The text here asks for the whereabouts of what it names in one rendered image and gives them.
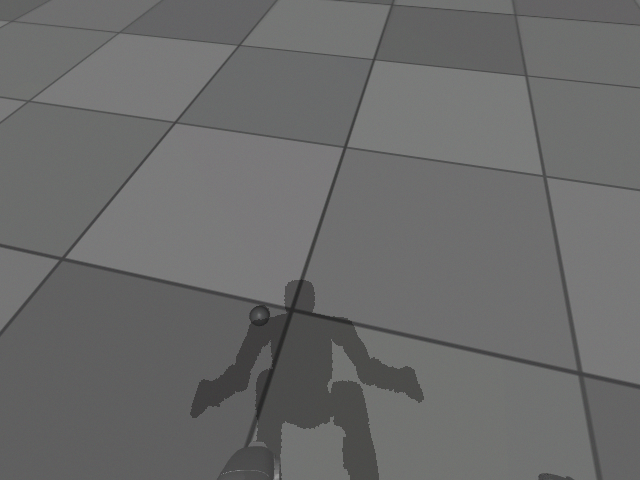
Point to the ball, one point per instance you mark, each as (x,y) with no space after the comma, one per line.
(259,316)

